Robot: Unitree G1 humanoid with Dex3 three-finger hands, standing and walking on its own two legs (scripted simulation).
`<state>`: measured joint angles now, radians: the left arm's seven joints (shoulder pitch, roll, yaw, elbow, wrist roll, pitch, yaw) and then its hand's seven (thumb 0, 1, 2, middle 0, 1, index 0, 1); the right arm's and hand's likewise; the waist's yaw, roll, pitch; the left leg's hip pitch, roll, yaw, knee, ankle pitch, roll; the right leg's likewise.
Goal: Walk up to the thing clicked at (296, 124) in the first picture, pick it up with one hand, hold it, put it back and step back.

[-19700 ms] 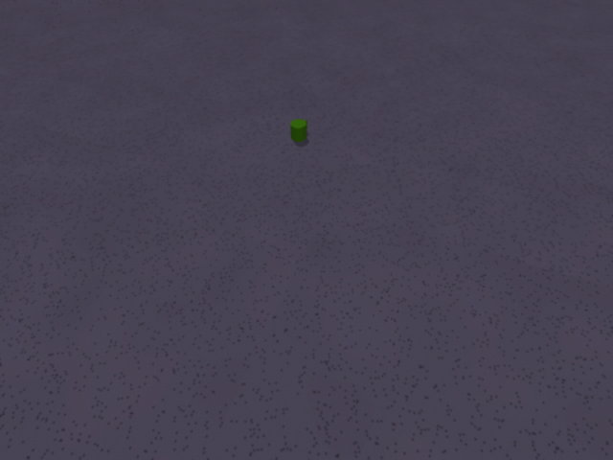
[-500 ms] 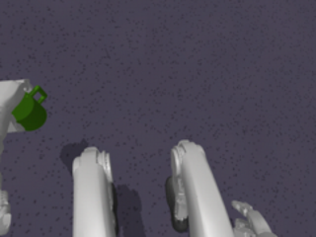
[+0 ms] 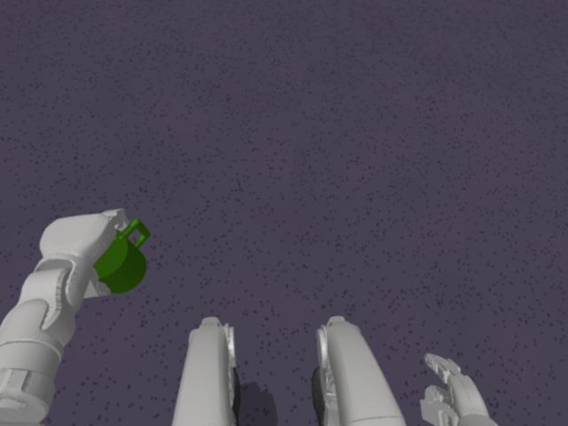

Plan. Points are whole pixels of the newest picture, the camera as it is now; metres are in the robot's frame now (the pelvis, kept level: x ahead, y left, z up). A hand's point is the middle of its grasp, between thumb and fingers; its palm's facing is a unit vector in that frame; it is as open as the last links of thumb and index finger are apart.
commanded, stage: lift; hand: left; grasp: from above
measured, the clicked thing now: (119, 253) +0.39 +0.26 -0.11
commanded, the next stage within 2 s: hold in 0.66 s
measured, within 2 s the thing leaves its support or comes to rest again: neither
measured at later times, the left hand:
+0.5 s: hand (80, 223) +0.36 +0.25 +0.05, palm faces -0.45 -0.08 -0.89, open 10.9 cm
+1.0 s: hand (73, 183) +0.38 +0.23 +0.11, palm faces -0.45 -0.07 -0.89, open 10.9 cm
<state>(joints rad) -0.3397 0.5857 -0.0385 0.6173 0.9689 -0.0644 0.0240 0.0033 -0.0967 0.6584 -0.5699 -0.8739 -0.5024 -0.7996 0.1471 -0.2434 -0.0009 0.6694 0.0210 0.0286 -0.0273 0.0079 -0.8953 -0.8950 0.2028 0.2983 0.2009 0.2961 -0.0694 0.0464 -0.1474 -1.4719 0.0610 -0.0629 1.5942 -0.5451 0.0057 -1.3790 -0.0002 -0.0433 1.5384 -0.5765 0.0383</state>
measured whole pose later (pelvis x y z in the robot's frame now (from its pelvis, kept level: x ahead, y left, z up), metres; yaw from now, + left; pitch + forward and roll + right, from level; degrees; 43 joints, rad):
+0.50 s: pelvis +0.04 +0.00 +0.13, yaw +1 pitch +12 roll -2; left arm -0.36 0.43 -0.15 0.87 1.01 0.00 0.13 0.00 -0.09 0.65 -0.56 -0.89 -0.50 -0.80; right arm 0.26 -0.25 -0.03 0.73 0.03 -0.03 -0.04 0.01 -0.90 -0.90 0.20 0.30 0.20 0.30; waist -0.06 0.04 -0.10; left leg -0.82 0.06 0.01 1.00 -0.40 0.00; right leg -0.76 -0.01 0.00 0.96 -0.42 0.03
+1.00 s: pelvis +0.08 +0.00 +0.17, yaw +1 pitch +7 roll -1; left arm -0.33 0.39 -0.20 0.83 1.00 0.03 0.09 0.00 -0.11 0.66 -0.58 -0.87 -0.52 -0.78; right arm 0.25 -0.25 -0.05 0.73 0.04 0.00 -0.04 0.01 -0.90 -0.89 0.20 0.30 0.20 0.30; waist -0.03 0.03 -0.06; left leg -0.49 0.04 0.04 0.70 -0.32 0.00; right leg -0.45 -0.02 0.02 0.67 -0.34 0.03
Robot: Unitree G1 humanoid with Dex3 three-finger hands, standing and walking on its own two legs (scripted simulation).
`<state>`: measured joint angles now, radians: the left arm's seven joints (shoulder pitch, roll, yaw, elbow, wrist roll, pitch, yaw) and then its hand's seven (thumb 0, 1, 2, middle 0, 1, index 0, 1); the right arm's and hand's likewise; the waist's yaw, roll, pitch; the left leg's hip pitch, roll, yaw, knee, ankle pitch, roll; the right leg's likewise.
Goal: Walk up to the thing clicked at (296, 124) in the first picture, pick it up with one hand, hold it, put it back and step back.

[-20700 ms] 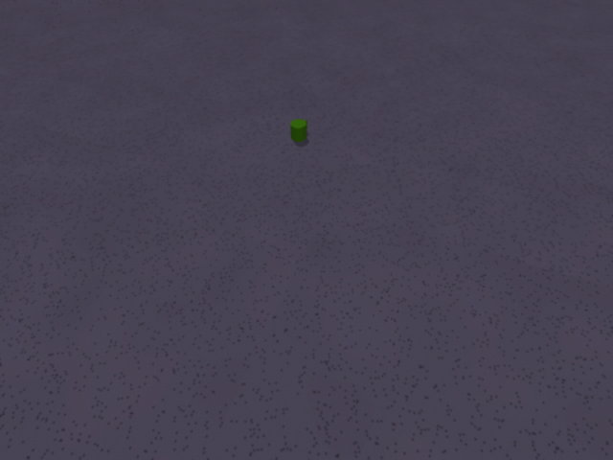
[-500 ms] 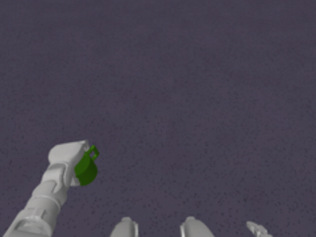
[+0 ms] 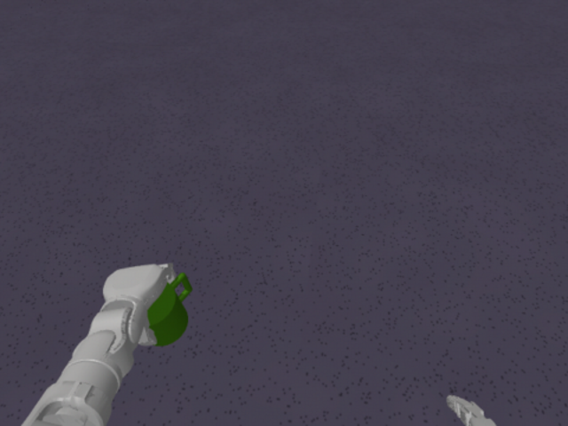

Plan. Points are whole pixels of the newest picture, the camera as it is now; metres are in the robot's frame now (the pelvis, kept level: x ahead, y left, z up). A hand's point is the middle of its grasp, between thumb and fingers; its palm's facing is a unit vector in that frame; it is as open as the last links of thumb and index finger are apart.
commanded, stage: hold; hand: left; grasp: from above
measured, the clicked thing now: (165, 305) +0.34 +0.22 -0.10
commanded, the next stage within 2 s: crouch in 1.66 s
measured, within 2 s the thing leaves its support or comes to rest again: neither
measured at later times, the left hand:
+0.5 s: hand (149, 307) +0.31 +0.22 -0.04, palm faces -0.46 -0.05 -0.89, open 10.9 cm
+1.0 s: hand (144, 316) +0.29 +0.21 -0.02, palm faces -0.45 -0.05 -0.89, open 10.9 cm
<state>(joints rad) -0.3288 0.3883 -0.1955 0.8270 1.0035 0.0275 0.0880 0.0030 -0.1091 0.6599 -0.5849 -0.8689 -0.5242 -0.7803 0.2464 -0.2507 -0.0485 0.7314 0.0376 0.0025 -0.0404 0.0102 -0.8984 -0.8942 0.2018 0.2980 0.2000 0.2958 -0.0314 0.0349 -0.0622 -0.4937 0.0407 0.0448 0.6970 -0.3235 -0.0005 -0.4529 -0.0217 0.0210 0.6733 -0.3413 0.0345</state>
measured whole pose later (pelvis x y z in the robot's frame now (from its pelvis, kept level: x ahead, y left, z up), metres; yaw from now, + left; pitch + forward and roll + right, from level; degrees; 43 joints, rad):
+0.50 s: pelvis +0.01 -0.01 +0.01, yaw +0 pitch +3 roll +0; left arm -0.29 0.38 -0.21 0.74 1.00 0.03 0.02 0.00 -0.10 0.66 -0.57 -0.88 -0.51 -0.79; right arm 0.23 -0.26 -0.05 0.69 0.05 0.06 -0.04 0.01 -0.90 -0.90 0.20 0.30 0.20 0.30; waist -0.01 0.04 -0.03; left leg -0.34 0.04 0.05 0.55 -0.27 -0.01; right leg -0.31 -0.02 0.02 0.55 -0.30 0.03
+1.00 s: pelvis -0.01 -0.01 +0.02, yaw +0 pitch +0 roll +0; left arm -0.26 0.39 -0.23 0.66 1.00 0.03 -0.03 0.00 -0.10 0.68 -0.56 -0.90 -0.50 -0.81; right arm 0.20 -0.26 -0.03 0.67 0.06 0.08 -0.05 0.01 -0.90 -0.90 0.20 0.30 0.20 0.30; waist 0.00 0.05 -0.01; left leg -0.27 0.03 0.05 0.48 -0.22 -0.01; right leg -0.25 -0.02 0.03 0.49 -0.25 0.02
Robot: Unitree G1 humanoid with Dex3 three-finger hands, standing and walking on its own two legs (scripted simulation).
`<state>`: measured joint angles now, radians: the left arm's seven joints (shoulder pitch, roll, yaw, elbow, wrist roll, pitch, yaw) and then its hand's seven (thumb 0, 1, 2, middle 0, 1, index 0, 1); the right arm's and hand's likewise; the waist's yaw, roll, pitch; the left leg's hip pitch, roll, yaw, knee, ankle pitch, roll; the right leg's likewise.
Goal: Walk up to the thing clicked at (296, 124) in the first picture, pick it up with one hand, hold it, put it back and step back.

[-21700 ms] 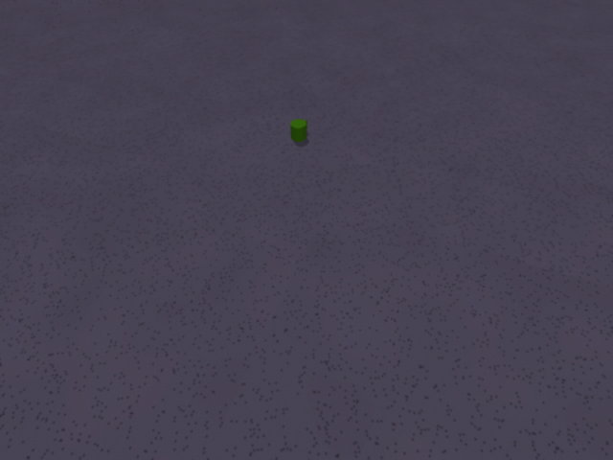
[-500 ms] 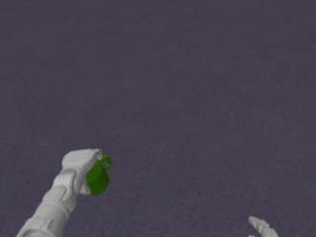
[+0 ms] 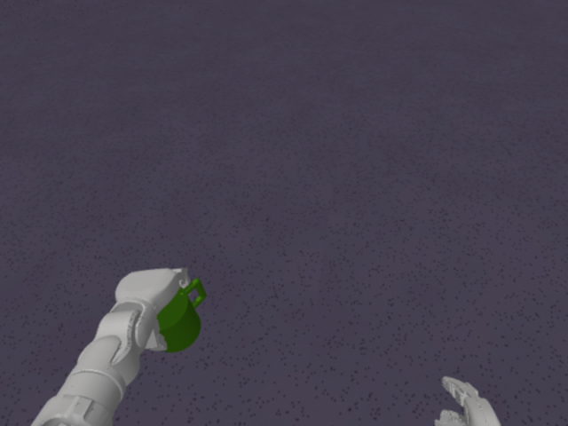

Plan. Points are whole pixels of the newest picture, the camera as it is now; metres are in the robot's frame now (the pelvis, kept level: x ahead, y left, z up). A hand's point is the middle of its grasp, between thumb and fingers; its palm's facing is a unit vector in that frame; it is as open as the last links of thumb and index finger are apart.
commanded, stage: hold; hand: left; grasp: from above
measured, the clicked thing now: (177, 310) +0.32 +0.21 -0.08
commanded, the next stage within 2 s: crouch in 0.66 s
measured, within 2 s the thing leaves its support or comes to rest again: neither
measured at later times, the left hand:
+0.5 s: hand (153, 317) +0.29 +0.23 -0.03, palm faces -0.44 -0.05 -0.89, open 10.9 cm
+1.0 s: hand (155, 324) +0.29 +0.23 -0.06, palm faces -0.46 -0.05 -0.88, open 10.9 cm
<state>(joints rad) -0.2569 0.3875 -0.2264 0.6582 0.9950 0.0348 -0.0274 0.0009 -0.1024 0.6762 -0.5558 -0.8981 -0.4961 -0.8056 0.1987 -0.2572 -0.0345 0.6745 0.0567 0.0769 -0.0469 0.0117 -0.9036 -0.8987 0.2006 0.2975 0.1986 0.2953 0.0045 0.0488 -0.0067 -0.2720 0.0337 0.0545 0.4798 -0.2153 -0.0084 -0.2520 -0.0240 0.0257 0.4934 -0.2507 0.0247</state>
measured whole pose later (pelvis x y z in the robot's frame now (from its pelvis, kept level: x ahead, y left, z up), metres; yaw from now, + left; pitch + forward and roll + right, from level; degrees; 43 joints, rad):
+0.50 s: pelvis +0.00 +0.00 +0.00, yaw +0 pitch +0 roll +0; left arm -0.25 0.40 -0.22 0.65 0.99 0.02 -0.03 0.00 -0.11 0.70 -0.55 -0.91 -0.49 -0.81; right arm 0.19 -0.25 -0.03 0.69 0.06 0.07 -0.06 0.01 -0.91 -0.90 0.20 0.30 0.20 0.30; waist 0.01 0.05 0.01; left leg -0.25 0.03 0.05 0.46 -0.20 -0.01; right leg -0.23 -0.03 0.02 0.47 -0.24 0.03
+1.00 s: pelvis +0.00 +0.00 +0.00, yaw +1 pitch +2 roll +0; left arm -0.28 0.39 -0.19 0.76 1.03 -0.03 0.04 0.00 -0.10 0.69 -0.54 -0.91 -0.49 -0.82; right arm 0.19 -0.25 -0.04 0.68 0.05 0.08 -0.05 0.01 -0.90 -0.90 0.20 0.30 0.20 0.30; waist -0.01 0.03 0.01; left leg -0.30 0.03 0.04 0.49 -0.21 -0.01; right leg -0.28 -0.03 0.02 0.50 -0.25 0.02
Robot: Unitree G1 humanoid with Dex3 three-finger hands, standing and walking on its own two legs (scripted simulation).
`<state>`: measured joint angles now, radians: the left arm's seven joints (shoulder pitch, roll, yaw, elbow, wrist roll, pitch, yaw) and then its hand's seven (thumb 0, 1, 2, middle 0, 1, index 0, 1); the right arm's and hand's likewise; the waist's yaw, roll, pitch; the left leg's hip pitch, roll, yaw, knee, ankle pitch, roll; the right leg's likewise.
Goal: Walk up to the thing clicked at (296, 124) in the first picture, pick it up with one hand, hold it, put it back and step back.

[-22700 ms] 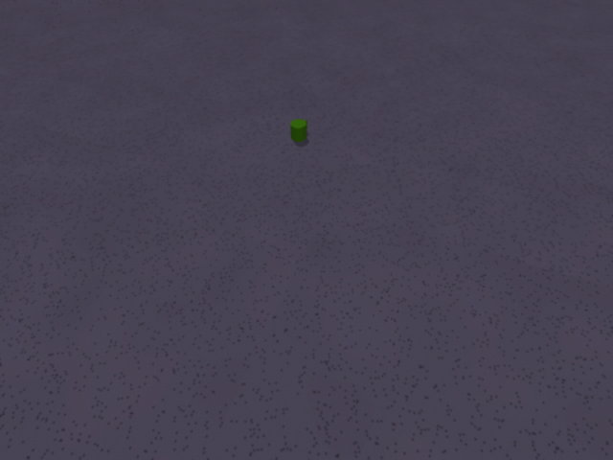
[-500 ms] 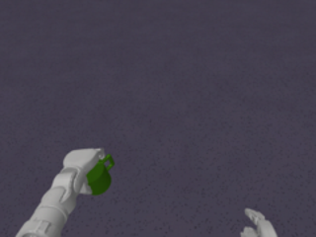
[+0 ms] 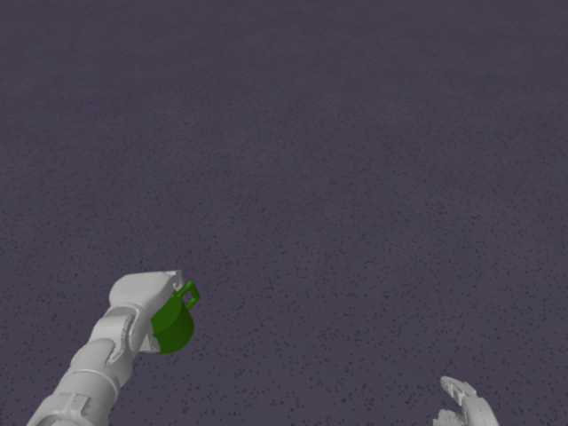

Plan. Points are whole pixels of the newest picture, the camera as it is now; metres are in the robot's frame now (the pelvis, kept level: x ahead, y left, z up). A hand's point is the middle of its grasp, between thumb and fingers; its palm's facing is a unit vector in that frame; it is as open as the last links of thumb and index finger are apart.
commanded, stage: crouch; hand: left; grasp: from above
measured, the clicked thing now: (171, 312) +0.32 +0.21 -0.10
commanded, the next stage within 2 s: lower in 1.64 s
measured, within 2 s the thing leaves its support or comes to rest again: neither
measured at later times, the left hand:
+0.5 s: hand (175, 333) +0.35 +0.26 -0.28, palm faces -0.41 +0.03 -0.91, open 10.9 cm
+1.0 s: hand (187, 351) +0.38 +0.29 -0.48, palm faces -0.44 -0.01 -0.90, open 11.0 cm
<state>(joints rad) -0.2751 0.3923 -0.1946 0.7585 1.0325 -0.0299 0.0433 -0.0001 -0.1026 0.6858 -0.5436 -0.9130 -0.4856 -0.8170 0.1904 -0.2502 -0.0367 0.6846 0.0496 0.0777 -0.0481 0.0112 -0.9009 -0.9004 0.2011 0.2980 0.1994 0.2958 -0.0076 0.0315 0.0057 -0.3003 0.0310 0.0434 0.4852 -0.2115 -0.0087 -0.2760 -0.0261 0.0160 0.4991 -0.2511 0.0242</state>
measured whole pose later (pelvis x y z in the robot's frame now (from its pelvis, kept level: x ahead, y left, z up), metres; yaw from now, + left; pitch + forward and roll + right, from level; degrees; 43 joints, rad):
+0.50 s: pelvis -0.04 +0.01 -0.16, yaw -1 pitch +28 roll -3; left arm -0.63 0.47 -0.04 1.20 1.18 -0.08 0.38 0.00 -0.11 0.68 -0.55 -0.90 -0.50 -0.81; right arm 0.26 -0.26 -0.08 0.75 -0.04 0.01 -0.02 0.01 -0.90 -0.90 0.20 0.30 0.20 0.30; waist -0.12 0.04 -0.18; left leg -1.41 0.05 -0.02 1.45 -0.54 0.01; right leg -1.34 -0.01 0.00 1.42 -0.57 0.04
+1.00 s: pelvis -0.06 +0.01 -0.32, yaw -4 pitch +38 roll -7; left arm -0.78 0.65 0.11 1.25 1.25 -0.20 0.37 -0.01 -0.13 0.74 -0.53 -0.93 -0.48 -0.84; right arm 0.14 -0.25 -0.03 0.74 -0.11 -0.06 0.08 0.01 -0.91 -0.90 0.20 0.30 0.20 0.30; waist -0.15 0.02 -0.15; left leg -2.03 0.05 -0.10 2.02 -0.66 0.00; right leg -1.93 0.00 -0.05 1.97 -0.71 0.04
